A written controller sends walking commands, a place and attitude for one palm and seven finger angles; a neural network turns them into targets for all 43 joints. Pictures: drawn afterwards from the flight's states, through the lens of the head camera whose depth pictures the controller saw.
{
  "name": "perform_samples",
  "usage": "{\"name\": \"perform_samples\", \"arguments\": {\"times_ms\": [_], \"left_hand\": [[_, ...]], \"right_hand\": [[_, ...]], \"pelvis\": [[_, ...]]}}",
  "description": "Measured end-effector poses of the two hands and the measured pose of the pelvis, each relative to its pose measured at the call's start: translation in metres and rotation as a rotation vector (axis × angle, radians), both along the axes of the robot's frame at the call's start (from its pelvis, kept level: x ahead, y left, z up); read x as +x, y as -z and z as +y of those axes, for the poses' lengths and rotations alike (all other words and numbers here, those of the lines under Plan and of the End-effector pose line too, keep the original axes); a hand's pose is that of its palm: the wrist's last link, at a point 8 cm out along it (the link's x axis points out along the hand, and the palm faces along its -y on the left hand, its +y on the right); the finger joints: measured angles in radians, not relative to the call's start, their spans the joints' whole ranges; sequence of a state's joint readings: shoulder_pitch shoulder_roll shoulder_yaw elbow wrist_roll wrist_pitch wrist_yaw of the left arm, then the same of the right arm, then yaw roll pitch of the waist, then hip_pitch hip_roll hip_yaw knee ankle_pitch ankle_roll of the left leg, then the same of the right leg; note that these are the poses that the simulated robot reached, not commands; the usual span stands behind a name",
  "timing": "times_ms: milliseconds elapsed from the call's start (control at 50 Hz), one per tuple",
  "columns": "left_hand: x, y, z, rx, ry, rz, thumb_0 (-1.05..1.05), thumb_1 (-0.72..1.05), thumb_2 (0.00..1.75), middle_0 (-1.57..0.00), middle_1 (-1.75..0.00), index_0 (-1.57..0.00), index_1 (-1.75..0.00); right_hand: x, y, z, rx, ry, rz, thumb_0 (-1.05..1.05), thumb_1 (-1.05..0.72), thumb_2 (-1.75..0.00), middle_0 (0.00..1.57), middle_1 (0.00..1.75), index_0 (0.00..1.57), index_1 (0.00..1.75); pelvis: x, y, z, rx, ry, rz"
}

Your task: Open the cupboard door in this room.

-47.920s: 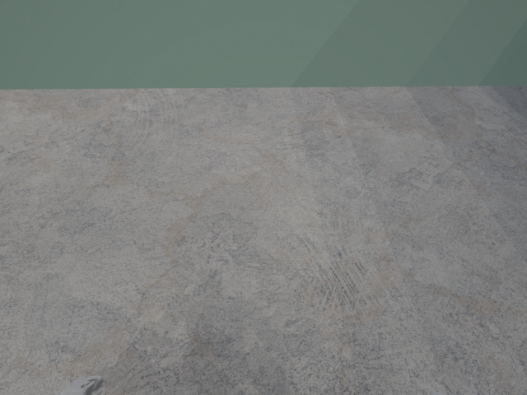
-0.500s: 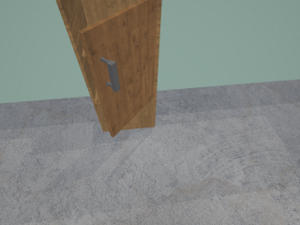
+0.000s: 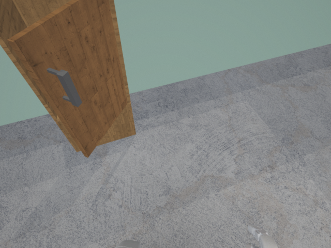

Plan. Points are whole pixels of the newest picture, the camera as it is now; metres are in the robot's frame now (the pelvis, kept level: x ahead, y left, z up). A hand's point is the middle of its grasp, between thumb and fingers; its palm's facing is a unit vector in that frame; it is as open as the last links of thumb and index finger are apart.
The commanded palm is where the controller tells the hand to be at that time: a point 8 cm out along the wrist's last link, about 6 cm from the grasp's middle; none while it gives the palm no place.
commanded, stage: walk to a spot facing it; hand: left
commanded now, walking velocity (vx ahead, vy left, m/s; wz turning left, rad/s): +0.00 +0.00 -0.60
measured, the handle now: (64, 87) +0.51 +0.37 +0.03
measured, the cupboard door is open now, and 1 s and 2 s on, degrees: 46 46 46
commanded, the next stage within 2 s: none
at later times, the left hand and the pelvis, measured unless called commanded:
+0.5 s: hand (114, 235) +0.16 +0.16 -0.16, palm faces -0.30 -0.91 -0.28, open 7.4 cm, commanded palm none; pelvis +0.00 -0.02 -0.01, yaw -18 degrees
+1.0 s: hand (174, 185) +0.31 +0.00 -0.16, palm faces -0.65 -0.73 -0.18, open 7.4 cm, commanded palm none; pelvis +0.09 -0.07 -0.01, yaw -38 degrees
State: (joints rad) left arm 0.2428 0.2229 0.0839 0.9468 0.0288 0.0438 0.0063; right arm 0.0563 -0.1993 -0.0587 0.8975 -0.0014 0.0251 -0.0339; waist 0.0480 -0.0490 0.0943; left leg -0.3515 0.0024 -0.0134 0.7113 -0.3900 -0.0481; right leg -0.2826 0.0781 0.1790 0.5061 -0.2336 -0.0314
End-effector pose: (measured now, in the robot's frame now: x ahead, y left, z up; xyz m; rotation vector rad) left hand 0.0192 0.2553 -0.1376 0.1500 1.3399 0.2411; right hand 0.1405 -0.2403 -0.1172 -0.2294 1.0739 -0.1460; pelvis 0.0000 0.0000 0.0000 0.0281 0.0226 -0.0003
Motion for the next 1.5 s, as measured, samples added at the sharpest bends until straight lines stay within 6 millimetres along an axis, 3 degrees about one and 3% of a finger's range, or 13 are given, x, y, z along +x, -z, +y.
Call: {"name": "perform_samples", "arguments": {"times_ms": [60,180,400,480,620,680,760,900,1060,1100,1160,1340,1500], "left_hand": [[0.018,0.012,0.014,-0.011,0.038,-0.018,0.0,0.91,0.9,-0.2,-0.3,-0.2,-0.3],[0.064,0.004,0.022,-0.007,0.135,-0.075,0.0,0.91,0.9,-0.2,-0.3,-0.2,-0.3],[0.138,-0.005,-0.033,0.039,0.382,-0.137,0.0,0.91,0.9,-0.2,-0.3,-0.2,-0.3],[0.144,-0.009,-0.05,0.03,0.424,-0.12,0.0,0.91,0.9,-0.2,-0.3,-0.2,-0.3],[0.159,-0.002,-0.064,-0.032,0.491,-0.097,0.0,0.91,0.9,-0.2,-0.3,-0.2,-0.3],[0.173,0.009,-0.064,-0.063,0.513,-0.091,0.0,0.91,0.9,-0.2,-0.3,-0.2,-0.3],[0.202,0.008,-0.074,-0.089,0.577,-0.085,0.0,0.91,0.9,-0.2,-0.3,-0.2,-0.3],[0.268,-0.005,-0.133,-0.118,0.712,-0.125,0.0,0.91,0.9,-0.2,-0.3,-0.2,-0.3],[0.346,0.002,-0.258,-0.13,0.912,-0.226,0.0,0.91,0.9,-0.2,-0.3,-0.2,-0.3],[0.354,0.002,-0.278,-0.13,0.912,-0.262,0.0,0.91,0.9,-0.2,-0.3,-0.2,-0.3],[0.351,-0.003,-0.29,-0.112,0.91,-0.229,0.0,0.91,0.9,-0.2,-0.3,-0.2,-0.3],[0.347,-0.005,-0.289,-0.056,0.874,-0.034,-0.01,0.93,0.9,-0.2,-0.3,-0.2,-0.3],[0.375,0.018,-0.289,-0.036,0.808,0.114,0.0,0.92,0.9,-0.2,-0.3,-0.2,-0.3]], "right_hand": [[-0.01,0.004,0.003,-0.031,0.017,-0.031,0.0,-0.91,-0.9,0.2,0.3,0.2,0.3],[-0.066,0.003,0.001,-0.043,0.064,0.096,0.0,-0.91,-0.9,0.2,0.3,0.2,0.3],[-0.164,0.037,-0.044,0.01,0.327,0.247,0.0,-0.91,-0.9,0.2,0.3,0.2,0.3],[-0.172,0.026,-0.05,0.008,0.389,0.24,0.01,-0.91,-0.9,0.2,0.3,0.2,0.3],[-0.16,0.011,-0.038,0.012,0.455,0.146,0.01,-0.91,-0.9,0.19,0.3,0.2,0.3],[-0.156,0.011,-0.028,-0.009,0.474,0.103,0.0,-0.91,-0.9,0.2,0.3,0.2,0.3],[-0.174,0.004,-0.009,-0.002,0.528,0.132,0.0,-0.91,-0.9,0.2,0.3,0.2,0.3],[-0.218,0.001,0.018,0.075,0.679,0.281,0.0,-0.91,-0.9,0.2,0.3,0.2,0.3],[-0.259,0.028,0.024,0.215,0.861,0.444,0.0,-0.9,-0.9,0.2,0.3,0.2,0.3],[-0.254,0.034,0.011,0.238,0.881,0.466,0.01,-0.91,-0.9,0.2,0.3,0.2,0.3],[-0.226,0.033,-0.027,0.217,0.894,0.404,0.01,-0.91,-0.9,0.2,0.3,0.2,0.3],[-0.092,0.011,-0.151,0.107,0.857,0.078,0.0,-0.91,-0.9,0.19,0.3,0.2,0.3],[0.026,0.008,-0.232,0.015,0.784,-0.063,0.0,-0.91,-0.9,0.2,0.3,0.2,0.3]], "pelvis": [[0.0,0.011,0.012,-0.039,0.027,0.012],[-0.001,0.004,0.01,-0.042,0.098,0.006],[0.001,0.016,-0.016,-0.028,0.25,-0.008],[0.003,0.007,-0.018,-0.011,0.303,-0.011],[0.017,0.003,-0.012,-0.01,0.39,-0.003],[0.03,0.01,-0.006,-0.038,0.427,0.018],[0.044,0.005,-0.009,-0.045,0.485,0.015],[0.073,-0.004,-0.034,-0.045,0.593,0.024],[0.101,0.02,-0.098,-0.019,0.692,0.009],[0.105,0.022,-0.111,-0.023,0.709,-0.006],[0.116,0.013,-0.128,-0.027,0.733,-0.015],[0.17,-0.004,-0.179,-0.025,0.801,0.008],[0.25,0.012,-0.223,-0.052,0.85,0.009]]}}
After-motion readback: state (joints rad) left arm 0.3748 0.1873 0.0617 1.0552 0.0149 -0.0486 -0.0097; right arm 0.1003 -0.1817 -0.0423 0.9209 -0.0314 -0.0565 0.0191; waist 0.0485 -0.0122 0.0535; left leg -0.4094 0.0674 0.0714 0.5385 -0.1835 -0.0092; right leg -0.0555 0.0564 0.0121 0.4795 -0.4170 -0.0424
